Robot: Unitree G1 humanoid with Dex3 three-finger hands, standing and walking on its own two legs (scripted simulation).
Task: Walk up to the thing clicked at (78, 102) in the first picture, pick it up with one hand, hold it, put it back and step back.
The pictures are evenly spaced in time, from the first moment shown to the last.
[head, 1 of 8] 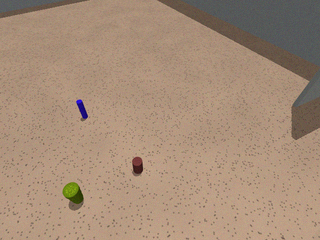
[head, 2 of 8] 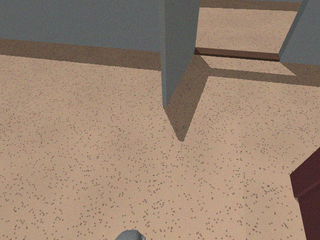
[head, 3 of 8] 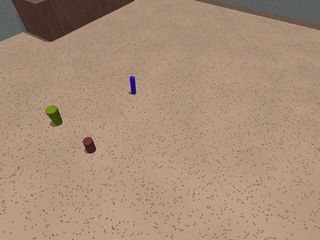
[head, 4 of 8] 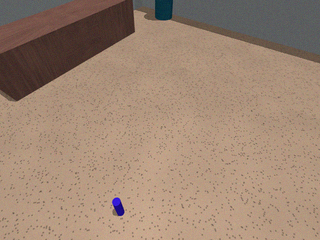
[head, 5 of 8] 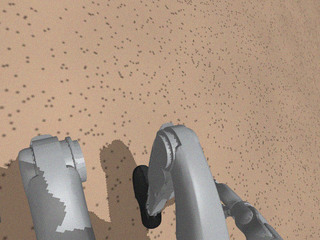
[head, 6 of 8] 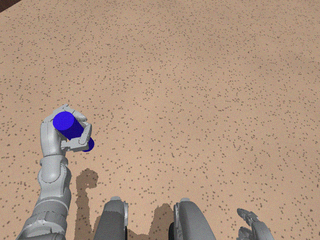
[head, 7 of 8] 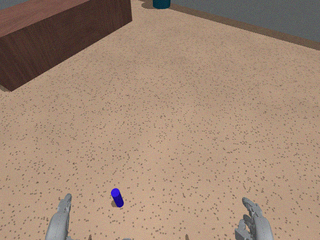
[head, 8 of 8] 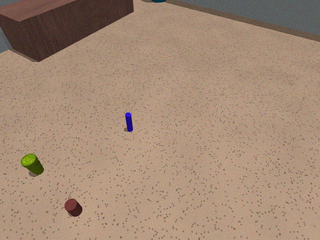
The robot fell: no
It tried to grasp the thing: yes
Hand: left
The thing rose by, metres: 0.67
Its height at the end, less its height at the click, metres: +0.00
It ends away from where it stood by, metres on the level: 0.01
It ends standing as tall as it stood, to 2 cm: yes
